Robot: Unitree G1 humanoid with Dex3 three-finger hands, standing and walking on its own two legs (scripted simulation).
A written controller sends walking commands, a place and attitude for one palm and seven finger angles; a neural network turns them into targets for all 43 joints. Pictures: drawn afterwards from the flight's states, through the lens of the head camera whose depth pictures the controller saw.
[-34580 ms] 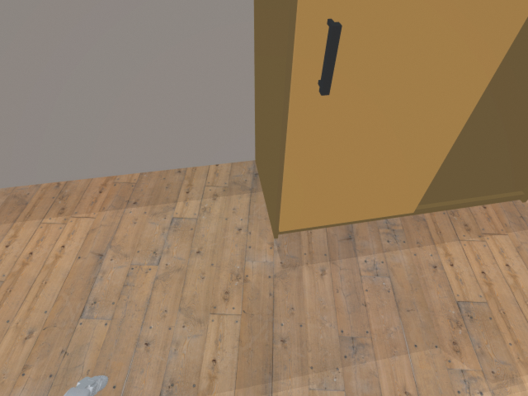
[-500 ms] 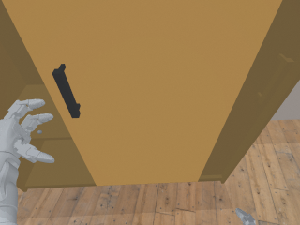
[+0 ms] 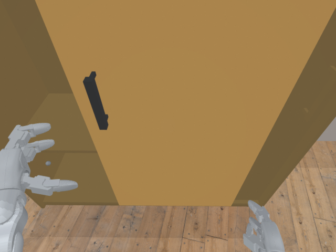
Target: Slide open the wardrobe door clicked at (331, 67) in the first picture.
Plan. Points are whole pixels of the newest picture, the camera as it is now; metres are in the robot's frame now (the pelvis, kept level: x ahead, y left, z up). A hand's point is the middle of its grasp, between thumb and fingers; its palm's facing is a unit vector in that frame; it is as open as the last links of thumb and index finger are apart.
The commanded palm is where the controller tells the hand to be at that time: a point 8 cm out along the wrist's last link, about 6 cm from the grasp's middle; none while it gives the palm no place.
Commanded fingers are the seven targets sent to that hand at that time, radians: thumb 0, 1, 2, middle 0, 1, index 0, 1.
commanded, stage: draw the hand back to the body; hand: left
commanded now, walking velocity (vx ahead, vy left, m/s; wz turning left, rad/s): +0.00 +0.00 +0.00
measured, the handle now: (98, 101) +0.49 +0.27 +0.09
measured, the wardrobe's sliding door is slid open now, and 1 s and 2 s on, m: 0.47 0.47 0.47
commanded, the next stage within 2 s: step back with the hand held close in 0.92 s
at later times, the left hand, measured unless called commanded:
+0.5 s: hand (47, 162) +0.23 +0.26 +0.16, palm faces +0.42 -0.83 -0.38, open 9.1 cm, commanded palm +0.17 +0.29 +0.18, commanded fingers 0.00 0.86 0.88 -0.20 -0.32 -0.20 -0.32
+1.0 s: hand (60, 166) +0.22 +0.23 +0.16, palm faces +0.43 -0.82 -0.38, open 7.4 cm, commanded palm +0.17 +0.26 +0.18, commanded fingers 0.00 0.90 0.90 -0.20 -0.30 -0.20 -0.30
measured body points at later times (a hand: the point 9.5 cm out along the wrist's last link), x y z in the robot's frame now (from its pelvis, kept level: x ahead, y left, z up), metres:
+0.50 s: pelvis +0.03 +0.00 +0.01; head +0.00 -0.02 +0.46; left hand +0.20 +0.30 +0.18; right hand +0.21 -0.23 -0.07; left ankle +0.08 +0.08 -0.73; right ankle -0.03 -0.11 -0.73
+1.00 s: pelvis +0.03 -0.03 +0.01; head +0.01 -0.06 +0.46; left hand +0.19 +0.27 +0.18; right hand +0.23 -0.25 -0.08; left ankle +0.08 +0.08 -0.73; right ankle -0.03 -0.11 -0.73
